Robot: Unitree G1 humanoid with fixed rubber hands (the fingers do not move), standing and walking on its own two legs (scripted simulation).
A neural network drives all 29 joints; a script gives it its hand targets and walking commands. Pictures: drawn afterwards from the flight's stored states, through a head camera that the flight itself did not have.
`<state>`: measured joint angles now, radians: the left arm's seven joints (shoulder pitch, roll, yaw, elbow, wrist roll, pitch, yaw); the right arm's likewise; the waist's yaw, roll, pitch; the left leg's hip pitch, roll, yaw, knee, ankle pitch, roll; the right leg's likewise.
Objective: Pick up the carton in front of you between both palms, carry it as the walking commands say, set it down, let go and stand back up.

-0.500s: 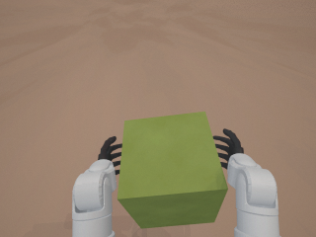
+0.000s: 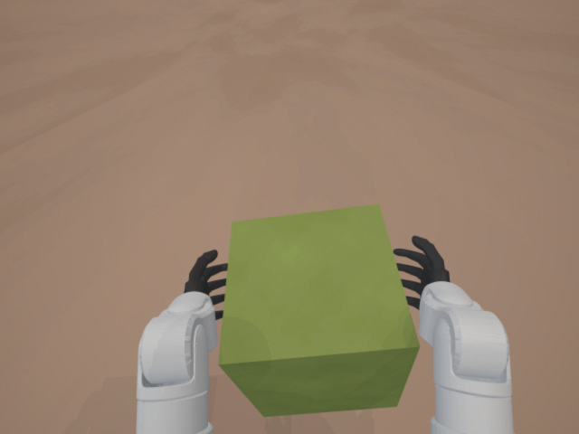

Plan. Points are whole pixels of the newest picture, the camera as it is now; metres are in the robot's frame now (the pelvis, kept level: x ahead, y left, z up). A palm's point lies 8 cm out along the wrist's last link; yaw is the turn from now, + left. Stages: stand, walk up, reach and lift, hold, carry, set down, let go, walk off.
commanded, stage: carry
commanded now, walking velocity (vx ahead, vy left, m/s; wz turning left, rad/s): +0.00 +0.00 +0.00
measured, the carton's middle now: (317, 317) +0.29 +0.00 -0.03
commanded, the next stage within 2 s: none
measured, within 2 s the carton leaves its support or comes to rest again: neither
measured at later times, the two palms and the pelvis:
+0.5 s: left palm (213, 190) +0.46 +0.15 +0.08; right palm (407, 180) +0.45 -0.14 +0.09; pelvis +0.18 +0.02 -0.01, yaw -4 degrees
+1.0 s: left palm (224, 207) +0.44 +0.14 +0.05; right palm (415, 204) +0.43 -0.16 +0.06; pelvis +0.16 +0.02 -0.01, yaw -5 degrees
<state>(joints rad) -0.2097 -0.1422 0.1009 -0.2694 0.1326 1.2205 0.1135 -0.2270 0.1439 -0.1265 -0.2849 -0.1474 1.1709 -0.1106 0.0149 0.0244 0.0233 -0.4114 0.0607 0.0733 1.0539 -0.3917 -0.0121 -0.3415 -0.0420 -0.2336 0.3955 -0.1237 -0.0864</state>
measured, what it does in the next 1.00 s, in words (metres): walks ahead: left foot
